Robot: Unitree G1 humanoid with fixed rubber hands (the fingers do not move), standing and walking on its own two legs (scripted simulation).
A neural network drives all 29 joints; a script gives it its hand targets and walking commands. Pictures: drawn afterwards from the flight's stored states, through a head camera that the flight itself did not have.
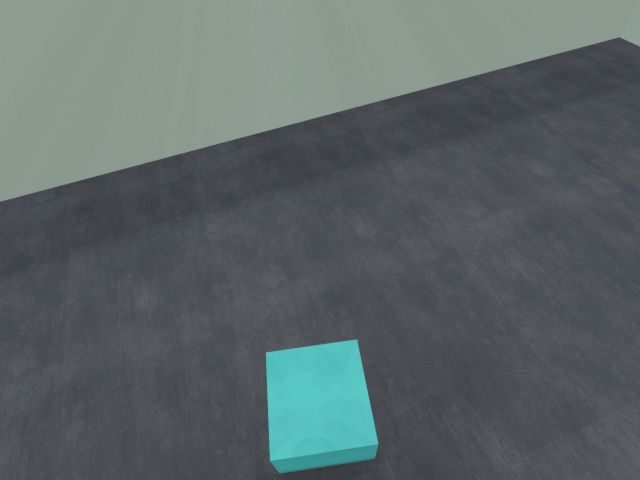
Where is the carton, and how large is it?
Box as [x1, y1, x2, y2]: [266, 339, 377, 473]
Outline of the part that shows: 356,339 266,352 270,461 279,473 374,458 377,447 377,440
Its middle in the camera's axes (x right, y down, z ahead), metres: +0.00 +0.48 +1.10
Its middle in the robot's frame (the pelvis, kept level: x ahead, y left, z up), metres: +0.42 +0.06 -0.68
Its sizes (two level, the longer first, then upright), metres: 0.278 0.267 0.173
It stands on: the floor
